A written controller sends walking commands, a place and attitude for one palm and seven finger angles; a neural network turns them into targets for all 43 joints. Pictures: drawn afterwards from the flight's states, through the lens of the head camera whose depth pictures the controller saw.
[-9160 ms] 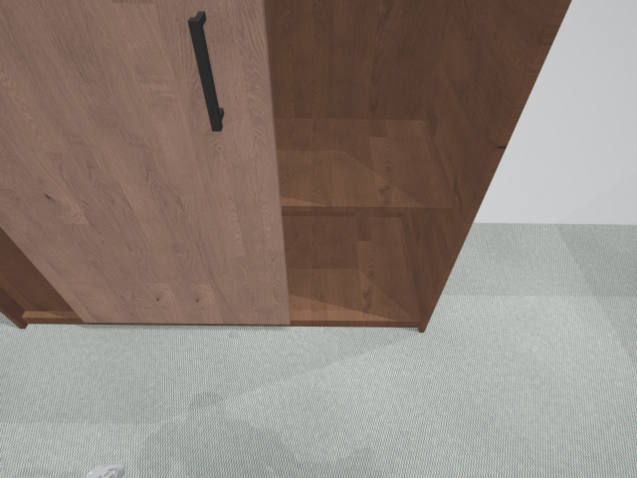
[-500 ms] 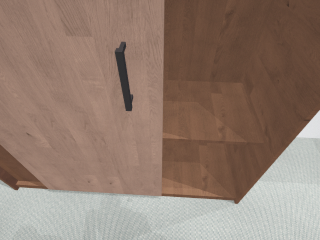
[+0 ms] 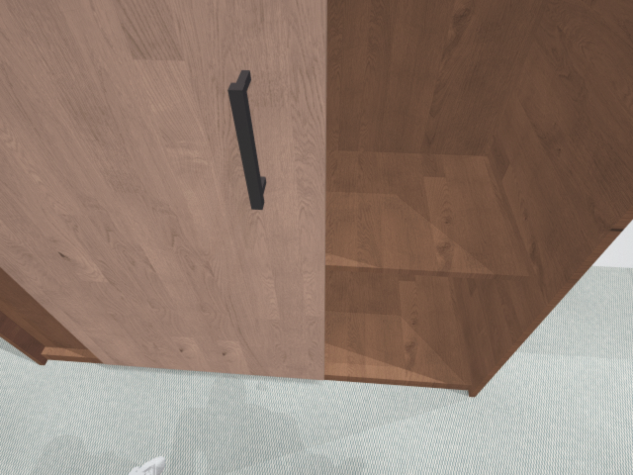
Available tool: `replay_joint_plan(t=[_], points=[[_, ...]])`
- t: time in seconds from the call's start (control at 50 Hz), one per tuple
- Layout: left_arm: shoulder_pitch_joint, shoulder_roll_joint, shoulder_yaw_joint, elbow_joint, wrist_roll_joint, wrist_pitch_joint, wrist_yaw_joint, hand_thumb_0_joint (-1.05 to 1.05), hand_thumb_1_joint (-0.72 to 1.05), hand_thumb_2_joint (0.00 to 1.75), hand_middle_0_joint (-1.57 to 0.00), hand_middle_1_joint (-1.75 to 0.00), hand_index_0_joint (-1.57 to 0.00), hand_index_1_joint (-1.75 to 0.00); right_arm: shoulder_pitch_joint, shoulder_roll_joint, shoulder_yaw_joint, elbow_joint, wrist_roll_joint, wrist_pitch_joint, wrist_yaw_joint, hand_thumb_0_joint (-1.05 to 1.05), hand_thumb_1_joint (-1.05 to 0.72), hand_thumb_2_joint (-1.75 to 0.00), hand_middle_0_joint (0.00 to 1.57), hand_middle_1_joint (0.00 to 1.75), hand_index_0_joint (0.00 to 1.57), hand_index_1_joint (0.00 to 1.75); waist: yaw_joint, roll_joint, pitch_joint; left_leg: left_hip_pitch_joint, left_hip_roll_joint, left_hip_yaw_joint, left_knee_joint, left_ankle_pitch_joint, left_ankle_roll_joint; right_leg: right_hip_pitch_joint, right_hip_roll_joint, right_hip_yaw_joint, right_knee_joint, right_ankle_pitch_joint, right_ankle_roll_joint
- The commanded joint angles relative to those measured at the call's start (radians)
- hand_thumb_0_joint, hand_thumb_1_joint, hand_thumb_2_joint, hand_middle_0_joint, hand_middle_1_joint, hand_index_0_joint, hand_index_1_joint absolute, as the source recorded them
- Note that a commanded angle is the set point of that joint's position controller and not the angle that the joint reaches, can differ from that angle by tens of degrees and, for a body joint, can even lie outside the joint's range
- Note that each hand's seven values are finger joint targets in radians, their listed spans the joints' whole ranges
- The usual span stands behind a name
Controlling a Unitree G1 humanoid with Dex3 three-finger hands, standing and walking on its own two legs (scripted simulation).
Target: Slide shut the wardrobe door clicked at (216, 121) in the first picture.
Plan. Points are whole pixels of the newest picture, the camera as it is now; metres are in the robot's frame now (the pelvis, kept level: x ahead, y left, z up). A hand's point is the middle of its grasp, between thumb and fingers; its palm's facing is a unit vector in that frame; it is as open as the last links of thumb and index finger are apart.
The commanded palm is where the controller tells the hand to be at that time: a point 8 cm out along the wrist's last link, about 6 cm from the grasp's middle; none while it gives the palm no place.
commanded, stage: raise the hand with hooked fingers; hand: left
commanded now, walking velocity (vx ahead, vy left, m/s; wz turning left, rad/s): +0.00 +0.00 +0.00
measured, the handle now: (251, 146) +0.48 +0.13 +0.17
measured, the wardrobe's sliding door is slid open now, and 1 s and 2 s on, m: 0.46 0.46 0.46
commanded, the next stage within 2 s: move the hooked fingers beside the handle in 2.00 s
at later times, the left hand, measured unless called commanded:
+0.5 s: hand (141, 436) +0.15 +0.21 +0.03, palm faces +0.07 -0.99 -0.08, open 9.7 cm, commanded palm +0.14 +0.26 +0.03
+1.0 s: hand (80, 358) +0.20 +0.26 +0.11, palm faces +0.06 -0.99 -0.09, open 12.6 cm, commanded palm +0.17 +0.31 +0.12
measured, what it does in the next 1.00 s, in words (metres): stands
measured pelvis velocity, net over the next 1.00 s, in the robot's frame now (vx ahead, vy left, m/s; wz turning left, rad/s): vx -0.03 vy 0.02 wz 0.03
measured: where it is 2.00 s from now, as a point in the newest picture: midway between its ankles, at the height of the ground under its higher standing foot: outside the picture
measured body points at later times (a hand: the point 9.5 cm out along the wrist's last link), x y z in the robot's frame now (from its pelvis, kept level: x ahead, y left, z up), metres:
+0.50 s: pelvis -0.04 +0.00 -0.05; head -0.02 +0.00 +0.40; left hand +0.14 +0.26 +0.04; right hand +0.17 -0.22 -0.11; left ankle +0.00 +0.13 -0.74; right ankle -0.04 -0.10 -0.74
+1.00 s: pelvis -0.03 +0.02 -0.01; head -0.04 +0.01 +0.44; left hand +0.19 +0.31 +0.11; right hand +0.14 -0.23 -0.08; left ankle +0.00 +0.13 -0.74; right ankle -0.04 -0.10 -0.74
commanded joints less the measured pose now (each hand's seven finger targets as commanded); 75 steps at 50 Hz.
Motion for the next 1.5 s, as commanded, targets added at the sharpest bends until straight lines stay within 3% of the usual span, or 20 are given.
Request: replay_joint_plan(t=[0.0,0.04,0.08,0.1,0.12,0.14,0.18,0.22,0.24,0.3,0.32,0.38,0.44,0.52,0.62,0.7,0.76,1.08,1.3,1.48], points=[[-0.183,0.068,0.056,-0.550,-0.068,-0.203,-0.025,0.00,0.76,0.84,-0.21,-0.39,-0.21,-0.39,-0.114,-0.185,-0.074,-0.287,0.001,-0.180,-0.026,0.00,-0.90,-0.90,0.20,0.30,0.20,0.30,-0.086,-0.039,-0.113,0.030,-0.020,-0.065,0.069,0.209,0.042,-0.230,-0.001,-0.042,0.001,0.206,0.020],[-0.019,-0.021,0.054,-0.359,-0.079,-0.308,-0.106,0.00,0.71,0.82,-0.21,-0.42,-0.21,-0.42,-0.129,-0.170,-0.084,-0.332,-0.022,-0.179,-0.007,0.00,-0.90,-0.90,0.20,0.30,0.20,0.30,-0.041,-0.230,-0.067,-0.130,-0.030,-0.068,0.146,0.126,0.026,-0.330,0.009,-0.056,0.074,0.139,0.028],[0.168,-0.052,0.080,-0.261,-0.118,-0.456,-0.235,0.00,0.67,0.80,-0.22,-0.45,-0.22,-0.45,-0.176,-0.161,-0.102,-0.373,-0.026,-0.174,0.025,0.00,-0.90,-0.90,0.20,0.30,0.20,0.30,0.023,-0.295,-0.079,-0.294,-0.033,-0.055,0.230,0.062,0.010,-0.374,0.004,-0.034,0.171,0.127,0.025],[0.163,-0.025,0.099,-0.270,-0.130,-0.528,-0.307,0.00,0.64,0.79,-0.22,-0.47,-0.22,-0.47,-0.198,-0.164,-0.108,-0.399,-0.023,-0.173,0.041,0.00,-0.90,-0.90,0.20,0.30,0.20,0.30,0.029,-0.277,-0.099,-0.353,-0.036,-0.049,0.271,0.043,0.005,-0.378,-0.006,-0.010,0.210,0.143,0.023],[0.170,0.054,0.172,-0.231,-0.134,-0.578,-0.383,0.00,0.62,0.78,-0.22,-0.48,-0.22,-0.48,-0.200,-0.171,-0.119,-0.424,-0.013,-0.169,0.057,0.00,-0.90,-0.90,0.20,0.30,0.20,0.30,0.049,-0.184,-0.123,-0.375,-0.042,-0.045,0.312,0.062,-0.002,-0.352,-0.024,0.024,0.249,0.196,0.007],[0.151,0.106,0.208,-0.305,-0.142,-0.583,-0.421,0.00,0.60,0.77,-0.22,-0.50,-0.22,-0.50,-0.212,-0.178,-0.119,-0.480,-0.009,-0.161,0.064,0.00,-0.90,-0.90,0.20,0.30,0.20,0.30,0.059,-0.106,-0.176,-0.385,-0.055,-0.022,0.329,0.057,0.006,-0.324,-0.034,0.045,0.256,0.190,0.005],[0.105,0.165,0.262,-0.424,-0.163,-0.507,-0.433,0.00,0.55,0.75,-0.22,-0.53,-0.22,-0.53,-0.242,-0.174,-0.113,-0.560,0.004,-0.130,0.053,0.00,-0.90,-0.90,0.20,0.30,0.20,0.30,0.071,-0.070,-0.251,-0.378,-0.065,0.007,0.333,0.028,0.022,-0.286,-0.037,0.072,0.237,0.124,0.015],[-0.020,0.180,0.282,-0.531,-0.200,-0.445,-0.399,0.00,0.50,0.73,-0.23,-0.55,-0.23,-0.55,-0.244,-0.170,-0.102,-0.594,0.008,-0.097,0.027,0.00,-0.90,-0.90,0.20,0.30,0.20,0.30,0.044,-0.089,-0.201,-0.400,-0.064,-0.005,0.338,-0.076,0.027,-0.338,-0.036,0.113,0.178,-0.075,0.030],[-0.090,0.169,0.265,-0.630,-0.204,-0.440,-0.371,0.00,0.48,0.72,-0.23,-0.57,-0.23,-0.57,-0.232,-0.165,-0.095,-0.618,0.010,-0.092,0.018,0.00,-0.90,-0.90,0.20,0.30,0.20,0.30,0.022,-0.052,-0.209,-0.378,-0.057,-0.014,0.338,-0.085,0.033,-0.358,-0.030,0.115,0.169,-0.109,0.028],[-0.235,0.178,0.252,-0.788,-0.165,-0.493,-0.294,0.00,0.41,0.69,-0.24,-0.62,-0.24,-0.62,-0.158,-0.147,-0.083,-0.587,-0.005,-0.097,-0.001,0.00,-0.90,-0.90,0.20,0.30,0.20,0.30,-0.028,0.067,-0.237,-0.283,-0.029,-0.046,0.345,-0.027,0.044,-0.404,-0.005,0.072,0.202,-0.018,0.016],[-0.324,0.200,0.235,-0.830,-0.153,-0.518,-0.291,0.00,0.39,0.68,-0.24,-0.63,-0.24,-0.63,-0.136,-0.154,-0.076,-0.571,-0.013,-0.105,-0.006,0.00,-0.90,-0.90,0.20,0.30,0.20,0.30,-0.054,0.036,-0.242,-0.285,-0.021,-0.067,0.350,-0.027,0.048,-0.420,0.007,0.060,0.219,-0.009,0.017],[-0.320,0.175,0.175,-0.774,-0.158,-0.546,-0.350,0.00,0.32,0.65,-0.24,-0.68,-0.24,-0.68,-0.125,-0.163,-0.059,-0.529,-0.007,-0.141,-0.016,0.00,-0.90,-0.90,0.20,0.30,0.20,0.30,-0.081,0.077,-0.235,-0.238,-0.014,-0.087,0.347,-0.009,0.050,-0.431,0.016,0.042,0.216,0.043,0.012],[-0.334,0.209,0.180,-0.688,-0.178,-0.465,-0.422,0.00,0.25,0.62,-0.25,-0.72,-0.25,-0.72,-0.134,-0.181,-0.046,-0.510,0.009,-0.163,-0.023,0.00,-0.90,-0.90,0.20,0.30,0.20,0.30,-0.074,0.080,-0.220,-0.235,-0.016,-0.096,0.314,-0.033,0.051,-0.387,0.009,0.054,0.165,0.019,0.017],[-0.239,0.278,0.316,-0.556,-0.213,-0.309,-0.437,0.00,0.15,0.58,-0.25,-0.78,-0.25,-0.78,-0.174,-0.177,-0.041,-0.500,0.019,-0.169,-0.029,0.00,-0.90,-0.90,0.20,0.30,0.20,0.30,-0.005,0.005,-0.219,-0.241,-0.019,-0.095,0.247,-0.023,0.045,-0.283,-0.002,0.059,0.099,-0.007,0.024],[-0.254,0.301,0.394,-0.625,-0.246,-0.272,-0.397,0.00,0.04,0.53,-0.26,-0.86,-0.26,-0.86,-0.188,-0.166,-0.033,-0.500,0.010,-0.183,-0.023,0.00,-0.90,-0.90,0.20,0.30,0.20,0.30,0.026,-0.028,-0.216,-0.195,-0.018,-0.087,0.188,0.041,0.042,-0.218,0.001,0.033,0.076,0.065,0.028],[-0.278,0.269,0.358,-0.675,-0.241,-0.292,-0.395,0.00,-0.06,0.49,-0.27,-0.92,-0.27,-0.92,-0.168,-0.170,-0.032,-0.493,0.015,-0.208,-0.013,0.00,-0.90,-0.90,0.20,0.30,0.20,0.30,0.008,0.028,-0.213,-0.133,-0.016,-0.077,0.150,0.052,0.042,-0.230,0.011,0.003,0.070,0.098,0.027],[-0.317,0.303,0.374,-0.677,-0.238,-0.274,-0.408,0.00,-0.13,0.46,-0.27,-0.96,-0.27,-0.96,-0.154,-0.184,-0.037,-0.480,0.018,-0.225,-0.016,0.00,-0.90,-0.90,0.20,0.30,0.20,0.30,0.002,0.023,-0.217,-0.101,-0.014,-0.077,0.128,0.052,0.046,-0.211,0.011,0.003,0.047,0.101,0.028],[-0.593,0.427,0.470,-0.614,-0.253,-0.092,-0.465,0.00,-0.50,0.30,-0.30,-1.20,-0.30,-1.20,-0.194,-0.194,-0.005,-0.450,0.032,-0.231,-0.040,0.00,-0.90,-0.90,0.20,0.30,0.20,0.30,0.020,0.077,-0.156,0.053,-0.013,-0.104,-0.016,0.096,0.042,-0.098,0.023,-0.022,-0.063,0.171,0.015],[-0.786,0.539,0.542,-0.554,-0.258,0.008,-0.519,0.00,-0.50,0.30,-0.30,-1.20,-0.30,-1.20,-0.224,-0.190,0.014,-0.453,0.038,-0.188,-0.042,0.00,-0.90,-0.90,0.20,0.30,0.20,0.30,0.019,0.057,-0.190,0.118,-0.020,-0.108,-0.046,0.135,0.045,-0.056,0.025,-0.015,-0.115,0.213,0.014],[-0.939,0.636,0.588,-0.528,-0.253,0.064,-0.555,0.00,-0.50,0.30,-0.30,-1.20,-0.30,-1.20,-0.246,-0.193,0.021,-0.461,0.049,-0.170,-0.040,0.00,-0.90,-0.90,0.20,0.30,0.20,0.30,0.021,0.108,-0.218,0.153,-0.029,-0.103,-0.057,0.166,0.047,-0.027,0.018,-0.008,-0.138,0.244,0.011]])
